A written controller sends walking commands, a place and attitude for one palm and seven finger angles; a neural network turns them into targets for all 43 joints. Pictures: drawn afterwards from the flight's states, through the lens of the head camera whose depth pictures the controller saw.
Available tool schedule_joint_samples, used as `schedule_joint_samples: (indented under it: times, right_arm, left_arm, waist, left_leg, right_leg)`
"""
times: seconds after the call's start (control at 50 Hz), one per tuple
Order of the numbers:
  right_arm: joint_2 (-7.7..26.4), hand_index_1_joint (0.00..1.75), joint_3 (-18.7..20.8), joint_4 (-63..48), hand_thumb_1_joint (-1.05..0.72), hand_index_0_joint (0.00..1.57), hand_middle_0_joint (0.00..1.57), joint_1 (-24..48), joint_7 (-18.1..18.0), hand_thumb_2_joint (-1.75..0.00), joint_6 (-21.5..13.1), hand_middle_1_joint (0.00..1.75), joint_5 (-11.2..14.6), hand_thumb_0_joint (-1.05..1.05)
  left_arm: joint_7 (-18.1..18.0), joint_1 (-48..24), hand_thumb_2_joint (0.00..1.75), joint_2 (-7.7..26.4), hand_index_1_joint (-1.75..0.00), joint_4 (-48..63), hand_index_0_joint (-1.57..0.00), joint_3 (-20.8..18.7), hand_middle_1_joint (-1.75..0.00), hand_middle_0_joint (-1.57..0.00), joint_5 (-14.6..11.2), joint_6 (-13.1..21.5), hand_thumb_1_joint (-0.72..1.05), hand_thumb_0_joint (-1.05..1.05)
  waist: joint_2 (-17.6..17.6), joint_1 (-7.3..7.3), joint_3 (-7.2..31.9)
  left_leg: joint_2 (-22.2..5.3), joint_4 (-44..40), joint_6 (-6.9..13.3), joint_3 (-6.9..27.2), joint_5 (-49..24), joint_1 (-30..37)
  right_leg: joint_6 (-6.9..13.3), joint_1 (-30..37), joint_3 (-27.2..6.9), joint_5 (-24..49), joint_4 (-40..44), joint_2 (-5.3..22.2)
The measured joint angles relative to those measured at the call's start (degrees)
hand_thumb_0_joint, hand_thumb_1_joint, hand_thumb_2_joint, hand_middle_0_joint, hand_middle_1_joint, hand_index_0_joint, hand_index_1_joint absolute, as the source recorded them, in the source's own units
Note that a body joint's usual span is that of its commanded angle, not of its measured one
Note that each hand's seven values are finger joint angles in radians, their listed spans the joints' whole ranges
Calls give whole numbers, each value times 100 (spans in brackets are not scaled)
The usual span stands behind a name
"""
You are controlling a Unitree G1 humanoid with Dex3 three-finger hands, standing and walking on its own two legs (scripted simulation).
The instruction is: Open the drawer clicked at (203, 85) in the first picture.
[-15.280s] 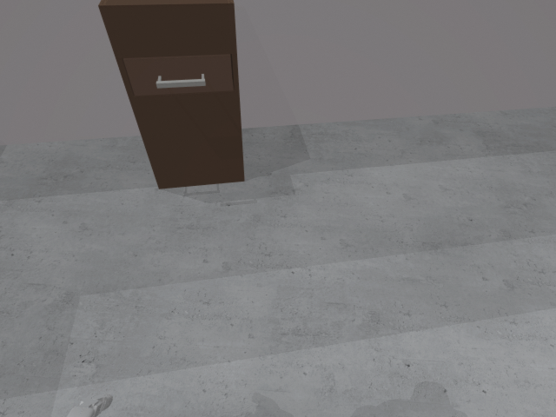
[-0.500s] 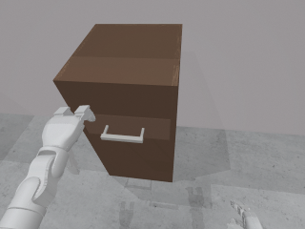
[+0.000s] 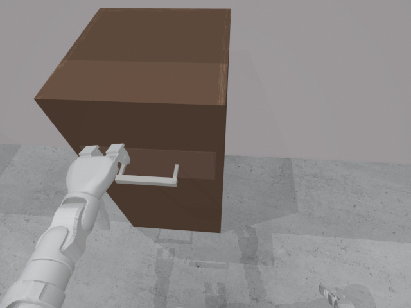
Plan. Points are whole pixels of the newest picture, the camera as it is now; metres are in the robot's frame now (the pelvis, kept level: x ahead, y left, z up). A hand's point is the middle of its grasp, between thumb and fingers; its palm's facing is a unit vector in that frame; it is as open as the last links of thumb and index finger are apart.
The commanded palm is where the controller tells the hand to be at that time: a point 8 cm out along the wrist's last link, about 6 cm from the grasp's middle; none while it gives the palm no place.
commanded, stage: move the hooked fingers above the handle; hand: left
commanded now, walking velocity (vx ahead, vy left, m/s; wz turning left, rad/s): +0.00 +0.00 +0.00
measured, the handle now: (148, 174) +0.47 +0.22 -0.16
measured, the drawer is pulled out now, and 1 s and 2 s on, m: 0.00 0.00 0.00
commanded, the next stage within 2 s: none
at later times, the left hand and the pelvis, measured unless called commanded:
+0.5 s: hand (128, 188) +0.37 +0.22 -0.04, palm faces -0.06 -0.07 -1.00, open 13.8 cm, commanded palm +0.35 +0.22 +0.01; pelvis +0.00 +0.01 -0.02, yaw +0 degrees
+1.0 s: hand (147, 180) +0.42 +0.20 -0.10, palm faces -0.03 -0.05 -1.00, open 13.8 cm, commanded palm +0.41 +0.21 -0.05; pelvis -0.04 +0.01 -0.07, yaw -1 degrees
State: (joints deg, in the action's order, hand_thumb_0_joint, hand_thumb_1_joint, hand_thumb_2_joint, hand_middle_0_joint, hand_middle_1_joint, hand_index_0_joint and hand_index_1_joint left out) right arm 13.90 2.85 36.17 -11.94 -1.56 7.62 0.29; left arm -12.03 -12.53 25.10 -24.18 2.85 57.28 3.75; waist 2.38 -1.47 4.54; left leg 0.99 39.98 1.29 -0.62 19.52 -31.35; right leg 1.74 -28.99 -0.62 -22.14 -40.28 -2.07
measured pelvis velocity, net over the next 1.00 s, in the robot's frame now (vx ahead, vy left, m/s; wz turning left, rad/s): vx -0.04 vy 0.01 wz -0.02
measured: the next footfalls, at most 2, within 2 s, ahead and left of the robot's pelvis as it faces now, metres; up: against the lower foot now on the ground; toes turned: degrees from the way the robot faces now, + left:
none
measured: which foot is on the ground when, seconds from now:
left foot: down 0.00-1.00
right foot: down 0.00-1.00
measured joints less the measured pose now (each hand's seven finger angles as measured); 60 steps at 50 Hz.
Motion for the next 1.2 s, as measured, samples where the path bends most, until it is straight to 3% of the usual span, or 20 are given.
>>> schedule_joint_samples:
  times: [0.08,0.16,0.28,0.38,0.48,0.56,0.66,0.78,0.9,0.98,1.06,1.12,1.2]
  right_arm:
    - [5,30,46,15,-90,20,20,-108,-24,-90,15,30,-41,1]
    - [-1,30,75,30,-90,20,20,-128,-6,-90,39,30,-68,1]
    - [-4,30,128,20,-90,20,20,-127,74,-90,73,30,-93,1]
    - [-39,30,104,55,-90,20,20,-116,60,-90,83,30,-77,1]
    - [-90,30,98,69,-90,20,20,-112,15,-90,54,30,-117,0]
    - [-113,30,83,91,-90,20,20,-107,15,-90,60,30,-160,0]
    - [-117,30,64,101,-90,20,20,-157,64,-90,98,30,-182,0]
    - [-112,30,56,189,-90,20,20,-332,64,-90,82,30,-172,0]
    - [-83,30,72,386,-90,20,20,-533,2,-90,-42,30,-207,0]
    - [-38,30,50,434,-90,20,20,-575,3,-90,-85,30,-242,0]
    - [12,30,39,388,-90,20,20,-571,55,-90,-52,30,-271,0]
    - [22,30,49,366,-90,20,20,-585,84,-90,6,30,-261,0]
    - [-19,30,3,377,-90,20,20,-582,84,-90,74,30,-206,0]
  left_arm:
    - [-70,102,30,-90,-120,36,-32,24,-120,-32,18,218,-48,0]
    - [-353,55,30,-150,-120,-116,-32,-46,-120,-32,202,377,-48,0]
    - [-812,-38,30,-246,-120,-404,-32,-109,-120,-32,385,145,-48,0]
    - [-866,-312,30,-306,-120,-897,-32,72,-120,-32,424,-97,-48,0]
    - [-875,-680,30,-401,-120,-1234,-32,252,-120,-32,509,66,-49,0]
    - [-1108,-981,30,-484,-120,-1540,-32,178,-120,-32,686,282,-49,0]
    - [-1512,-1392,30,-474,-120,-2162,-32,24,-120,-32,879,108,-49,0]
    - [-1534,-1828,30,-354,-120,-2846,-32,39,-120,-32,789,-208,-48,0]
    - [-1386,-2274,30,-318,-120,-3163,-32,187,-120,-32,763,59,-49,0]
    - [-1558,-2597,30,-244,-120,-3373,-32,16,-120,-32,920,220,-49,0]
    - [-1810,-2784,30,-111,-120,-3476,-32,-329,-120,-32,996,63,-49,0]
    - [-1912,-2704,30,-94,-122,-3357,-33,-365,-120,-33,968,-30,-48,0]
    - [-1751,-2516,30,-128,-122,-3400,-33,-421,-120,-33,791,-357,-48,0]
  waist:
    - [-9,65,81]
    - [-47,118,160]
    - [-16,126,285]
    - [-23,140,345]
    - [-46,194,394]
    - [-50,266,494]
    - [-25,360,584]
    - [-9,451,556]
    - [-26,598,605]
    - [-31,779,693]
    - [13,901,694]
    - [54,861,637]
    - [77,779,572]
  left_leg:
    - [-9,99,11,-28,91,-98]
    - [-19,291,16,-50,195,-306]
    - [-31,600,32,-61,325,-659]
    - [-16,790,43,-20,376,-869]
    - [-11,1038,48,25,428,-1152]
    - [-28,1307,55,9,499,-1473]
    - [-51,1636,63,-20,566,-1918]
    - [-67,1849,66,-5,550,-2310]
    - [-74,2126,63,65,580,-2732]
    - [-111,2433,65,71,667,-3138]
    - [-160,2683,77,28,741,-3473]
    - [-184,2702,95,-34,747,-3505]
    - [-189,2508,115,-111,686,-3285]
  right_leg:
    - [-12,-97,-27,-70,-80,-9]
    - [-15,-307,-44,-163,-264,-19]
    - [-28,-647,-46,-274,-540,-32]
    - [-40,-827,3,-333,-704,-19]
    - [-43,-1077,57,-387,-919,-16]
    - [-48,-1402,52,-451,-1184,-32]
    - [-54,-1861,36,-515,-1526,-52]
    - [-60,-2245,61,-501,-1733,-66]
    - [-58,-2624,143,-532,-1961,-76]
    - [-55,-3022,158,-598,-2240,-112]
    - [-64,-3374,123,-642,-2477,-156]
    - [-90,-3432,61,-628,-2507,-175]
    - [-112,-3251,-22,-557,-2346,-178]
